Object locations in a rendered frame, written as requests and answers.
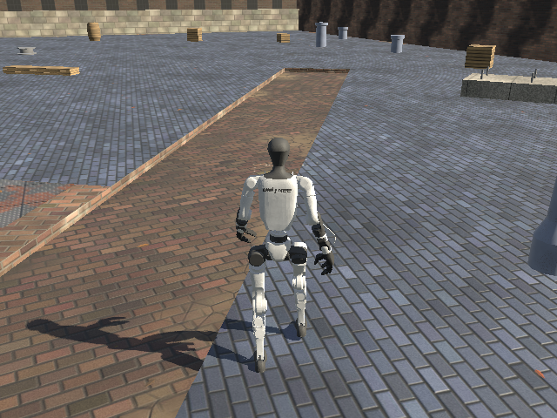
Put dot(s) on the robot left upper arm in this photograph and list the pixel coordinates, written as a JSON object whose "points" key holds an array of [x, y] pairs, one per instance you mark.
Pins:
{"points": [[250, 184]]}

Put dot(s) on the robot left forearm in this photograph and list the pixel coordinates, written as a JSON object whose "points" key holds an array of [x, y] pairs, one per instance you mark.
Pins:
{"points": [[241, 224]]}

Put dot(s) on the robot right forearm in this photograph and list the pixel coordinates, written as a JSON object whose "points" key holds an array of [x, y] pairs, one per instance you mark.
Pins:
{"points": [[320, 235]]}

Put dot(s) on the left robot hand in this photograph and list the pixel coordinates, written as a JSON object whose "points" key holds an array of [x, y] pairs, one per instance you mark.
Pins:
{"points": [[243, 238]]}

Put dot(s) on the humanoid robot head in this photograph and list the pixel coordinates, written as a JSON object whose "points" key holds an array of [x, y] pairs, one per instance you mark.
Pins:
{"points": [[278, 149]]}

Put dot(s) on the right robot hand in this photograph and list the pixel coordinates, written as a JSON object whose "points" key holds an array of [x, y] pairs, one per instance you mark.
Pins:
{"points": [[328, 264]]}

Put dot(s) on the robot right upper arm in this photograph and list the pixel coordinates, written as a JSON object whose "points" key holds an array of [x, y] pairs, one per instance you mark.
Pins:
{"points": [[306, 185]]}

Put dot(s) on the left robot thigh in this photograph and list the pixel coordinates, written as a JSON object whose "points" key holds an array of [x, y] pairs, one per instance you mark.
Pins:
{"points": [[257, 265]]}

